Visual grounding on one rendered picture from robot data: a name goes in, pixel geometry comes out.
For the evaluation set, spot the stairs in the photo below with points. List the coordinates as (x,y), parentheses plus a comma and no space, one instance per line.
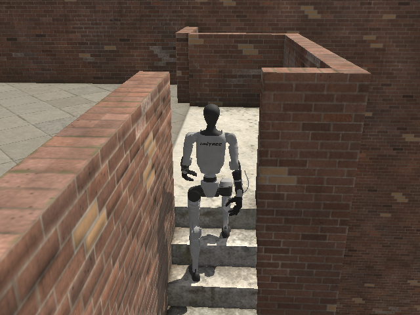
(227,266)

